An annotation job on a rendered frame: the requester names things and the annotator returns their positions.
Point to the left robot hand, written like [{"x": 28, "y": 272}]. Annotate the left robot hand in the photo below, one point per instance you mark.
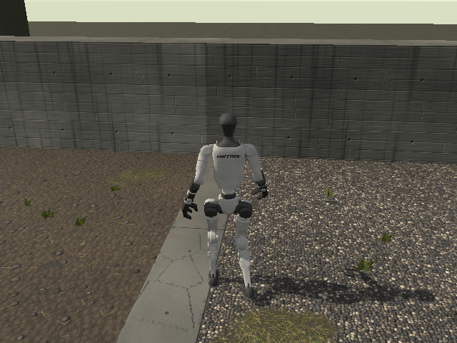
[{"x": 185, "y": 209}]

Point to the left robot shin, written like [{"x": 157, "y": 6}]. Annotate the left robot shin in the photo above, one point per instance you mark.
[{"x": 212, "y": 255}]

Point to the left robot upper arm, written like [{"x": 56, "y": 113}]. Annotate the left robot upper arm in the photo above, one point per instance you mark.
[{"x": 202, "y": 163}]

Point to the right robot thigh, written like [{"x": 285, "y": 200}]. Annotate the right robot thigh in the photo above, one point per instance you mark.
[{"x": 242, "y": 223}]

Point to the right robot forearm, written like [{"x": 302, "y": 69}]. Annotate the right robot forearm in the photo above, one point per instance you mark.
[{"x": 262, "y": 184}]

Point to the right robot upper arm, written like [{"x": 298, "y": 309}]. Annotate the right robot upper arm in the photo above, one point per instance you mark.
[{"x": 250, "y": 151}]

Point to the right robot hand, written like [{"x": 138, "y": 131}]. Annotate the right robot hand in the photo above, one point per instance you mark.
[{"x": 263, "y": 195}]

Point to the left robot forearm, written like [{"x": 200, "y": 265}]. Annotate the left robot forearm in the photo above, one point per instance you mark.
[{"x": 191, "y": 193}]

